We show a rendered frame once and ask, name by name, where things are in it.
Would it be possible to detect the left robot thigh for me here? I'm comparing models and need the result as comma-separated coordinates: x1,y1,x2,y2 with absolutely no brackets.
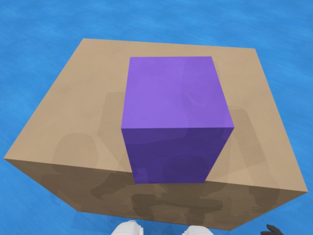
111,222,143,235

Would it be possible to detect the pedestal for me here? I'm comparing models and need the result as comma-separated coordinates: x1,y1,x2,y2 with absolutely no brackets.
4,38,308,231

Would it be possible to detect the carton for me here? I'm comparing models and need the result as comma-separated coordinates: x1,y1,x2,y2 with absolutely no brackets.
121,56,234,184

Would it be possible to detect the right robot hand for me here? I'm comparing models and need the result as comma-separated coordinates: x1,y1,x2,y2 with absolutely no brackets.
260,224,283,235

